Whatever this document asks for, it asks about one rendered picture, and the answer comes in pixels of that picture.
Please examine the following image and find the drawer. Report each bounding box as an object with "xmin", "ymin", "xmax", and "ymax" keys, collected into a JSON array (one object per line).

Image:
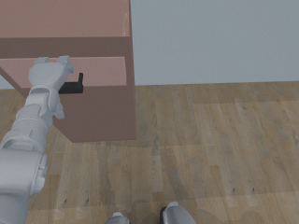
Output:
[{"xmin": 0, "ymin": 56, "xmax": 126, "ymax": 88}]

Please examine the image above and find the robot left hand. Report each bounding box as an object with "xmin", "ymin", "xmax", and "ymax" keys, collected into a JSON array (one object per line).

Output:
[{"xmin": 28, "ymin": 55, "xmax": 74, "ymax": 119}]

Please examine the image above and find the left robot shin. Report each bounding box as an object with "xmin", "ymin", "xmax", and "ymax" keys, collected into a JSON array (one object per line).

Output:
[{"xmin": 113, "ymin": 212, "xmax": 123, "ymax": 217}]

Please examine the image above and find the robot shin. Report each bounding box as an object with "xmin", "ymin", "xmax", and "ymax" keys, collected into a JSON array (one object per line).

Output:
[
  {"xmin": 166, "ymin": 202, "xmax": 178, "ymax": 209},
  {"xmin": 113, "ymin": 212, "xmax": 123, "ymax": 217}
]

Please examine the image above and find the right robot shin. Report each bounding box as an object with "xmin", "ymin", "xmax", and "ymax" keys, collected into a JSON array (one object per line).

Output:
[{"xmin": 166, "ymin": 202, "xmax": 178, "ymax": 209}]

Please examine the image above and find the robot left upper arm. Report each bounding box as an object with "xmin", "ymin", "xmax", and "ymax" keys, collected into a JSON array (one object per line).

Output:
[{"xmin": 0, "ymin": 147, "xmax": 48, "ymax": 224}]

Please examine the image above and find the handle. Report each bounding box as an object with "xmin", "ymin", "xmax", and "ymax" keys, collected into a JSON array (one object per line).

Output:
[{"xmin": 58, "ymin": 73, "xmax": 84, "ymax": 94}]

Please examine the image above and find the robot left forearm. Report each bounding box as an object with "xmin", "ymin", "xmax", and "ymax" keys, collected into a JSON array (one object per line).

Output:
[{"xmin": 0, "ymin": 84, "xmax": 59, "ymax": 154}]

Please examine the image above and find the cabinet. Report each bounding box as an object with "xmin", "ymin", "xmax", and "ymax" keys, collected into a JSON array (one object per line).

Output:
[{"xmin": 0, "ymin": 0, "xmax": 136, "ymax": 143}]

